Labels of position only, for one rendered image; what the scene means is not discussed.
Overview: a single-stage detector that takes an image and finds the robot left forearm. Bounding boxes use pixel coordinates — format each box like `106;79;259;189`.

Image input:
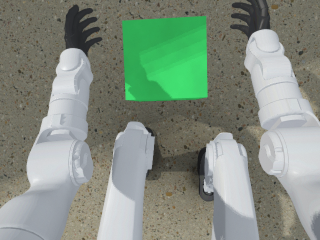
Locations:
26;48;94;182

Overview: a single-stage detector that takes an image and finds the left robot upper arm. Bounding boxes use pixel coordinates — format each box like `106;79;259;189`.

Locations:
0;139;94;240

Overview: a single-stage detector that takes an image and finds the carton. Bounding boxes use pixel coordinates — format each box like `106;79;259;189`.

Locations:
122;16;208;102

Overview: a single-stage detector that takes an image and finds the robot right thigh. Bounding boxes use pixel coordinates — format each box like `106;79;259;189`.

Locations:
205;139;260;240

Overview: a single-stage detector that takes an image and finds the right robot upper arm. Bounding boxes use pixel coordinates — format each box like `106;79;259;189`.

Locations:
258;126;320;240

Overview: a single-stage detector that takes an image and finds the robot right forearm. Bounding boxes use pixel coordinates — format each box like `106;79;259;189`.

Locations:
244;29;320;130

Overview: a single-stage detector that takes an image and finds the right robot foot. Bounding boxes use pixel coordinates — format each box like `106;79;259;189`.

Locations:
197;147;214;202

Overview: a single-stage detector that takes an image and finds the robot left hand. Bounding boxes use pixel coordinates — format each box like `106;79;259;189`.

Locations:
64;4;102;57

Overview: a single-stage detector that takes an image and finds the robot right hand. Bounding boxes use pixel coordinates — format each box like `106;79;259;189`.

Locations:
230;0;271;41

